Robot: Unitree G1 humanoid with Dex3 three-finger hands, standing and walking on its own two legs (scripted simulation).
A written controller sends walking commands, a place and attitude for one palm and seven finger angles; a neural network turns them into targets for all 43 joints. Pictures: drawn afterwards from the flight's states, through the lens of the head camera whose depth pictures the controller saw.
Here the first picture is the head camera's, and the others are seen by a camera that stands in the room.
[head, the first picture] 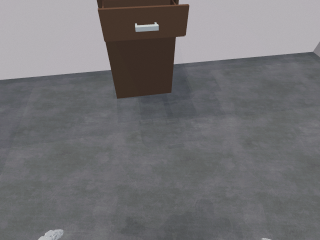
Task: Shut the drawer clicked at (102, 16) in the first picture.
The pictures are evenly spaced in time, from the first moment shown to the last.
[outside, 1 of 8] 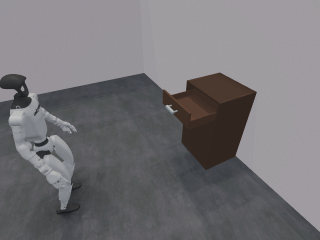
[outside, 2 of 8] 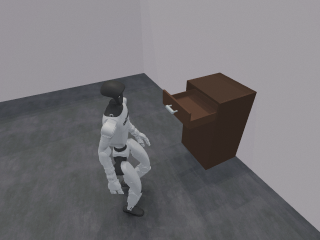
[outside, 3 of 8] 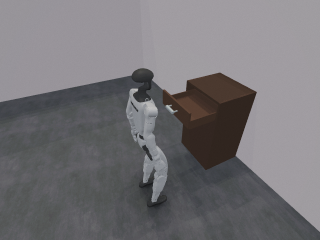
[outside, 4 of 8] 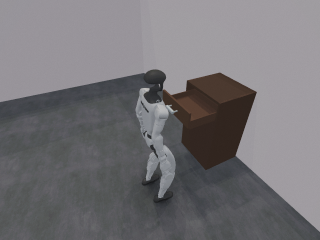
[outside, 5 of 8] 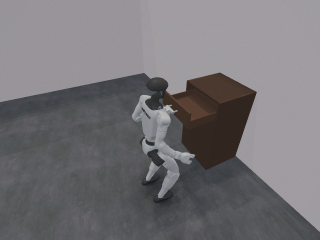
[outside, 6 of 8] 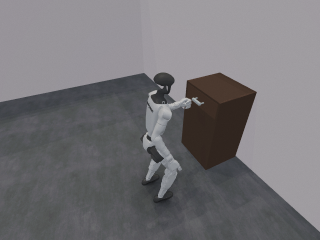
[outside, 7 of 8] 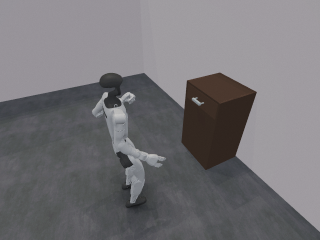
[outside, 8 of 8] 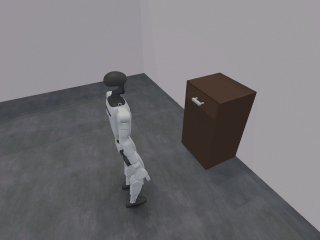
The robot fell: no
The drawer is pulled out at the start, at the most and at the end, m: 0.30 0.30 0.00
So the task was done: yes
